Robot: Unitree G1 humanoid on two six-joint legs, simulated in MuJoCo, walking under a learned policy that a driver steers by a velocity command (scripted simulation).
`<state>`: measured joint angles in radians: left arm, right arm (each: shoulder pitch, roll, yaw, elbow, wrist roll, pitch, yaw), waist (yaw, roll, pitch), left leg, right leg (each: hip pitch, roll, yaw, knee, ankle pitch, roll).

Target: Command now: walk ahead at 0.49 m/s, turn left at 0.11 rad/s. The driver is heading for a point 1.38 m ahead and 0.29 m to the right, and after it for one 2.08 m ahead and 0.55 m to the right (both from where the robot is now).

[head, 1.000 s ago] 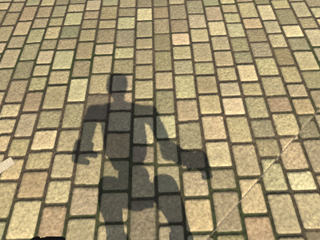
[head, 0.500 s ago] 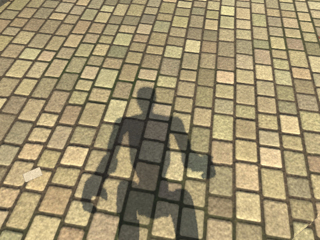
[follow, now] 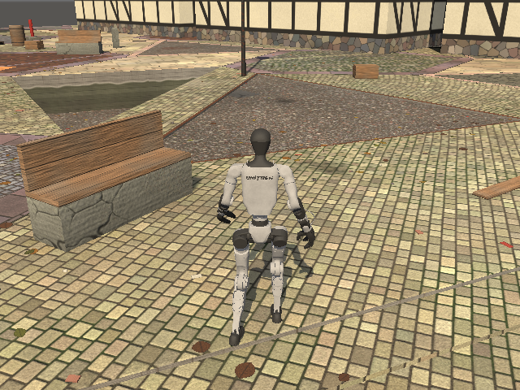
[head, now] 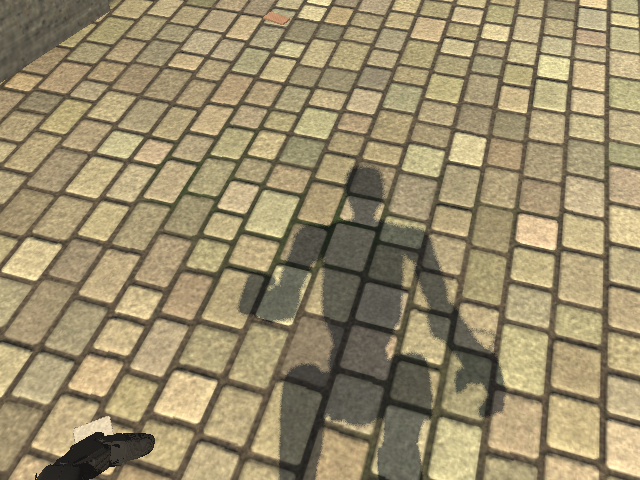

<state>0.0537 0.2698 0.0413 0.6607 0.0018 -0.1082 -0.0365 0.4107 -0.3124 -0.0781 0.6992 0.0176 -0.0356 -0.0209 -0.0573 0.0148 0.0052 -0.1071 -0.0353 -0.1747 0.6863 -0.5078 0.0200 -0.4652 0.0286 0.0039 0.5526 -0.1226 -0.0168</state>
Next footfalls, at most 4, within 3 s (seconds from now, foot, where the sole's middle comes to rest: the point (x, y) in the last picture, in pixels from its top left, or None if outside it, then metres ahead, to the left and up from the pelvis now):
0.40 left None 0.32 0.09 -0.76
0.82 right None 0.19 -0.13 -0.76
1.34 left None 0.21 0.10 -0.76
1.86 right None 0.44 -0.15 -0.76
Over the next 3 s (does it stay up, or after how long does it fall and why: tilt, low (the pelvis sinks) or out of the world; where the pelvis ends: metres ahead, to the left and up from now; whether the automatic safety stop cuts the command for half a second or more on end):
stays up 0.88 -0.23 0.02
